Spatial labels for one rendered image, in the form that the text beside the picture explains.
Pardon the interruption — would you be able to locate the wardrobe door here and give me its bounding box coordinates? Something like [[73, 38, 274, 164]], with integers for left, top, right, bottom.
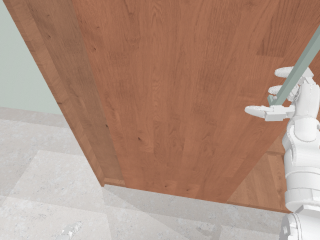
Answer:
[[72, 0, 320, 204], [25, 0, 124, 181]]

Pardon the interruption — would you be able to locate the robot right forearm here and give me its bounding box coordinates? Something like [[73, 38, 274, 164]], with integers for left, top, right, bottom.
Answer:
[[282, 115, 320, 219]]

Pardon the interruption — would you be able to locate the handle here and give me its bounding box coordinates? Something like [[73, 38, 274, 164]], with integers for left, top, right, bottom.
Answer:
[[267, 25, 320, 108]]

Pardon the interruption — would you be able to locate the robot left hand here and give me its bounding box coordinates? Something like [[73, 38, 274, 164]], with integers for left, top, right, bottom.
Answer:
[[55, 221, 83, 240]]

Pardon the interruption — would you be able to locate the robot right hand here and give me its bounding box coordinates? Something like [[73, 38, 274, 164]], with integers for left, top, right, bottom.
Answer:
[[244, 66, 320, 121]]

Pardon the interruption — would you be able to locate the robot right upper arm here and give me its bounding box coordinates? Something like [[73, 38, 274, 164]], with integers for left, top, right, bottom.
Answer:
[[279, 212, 320, 240]]

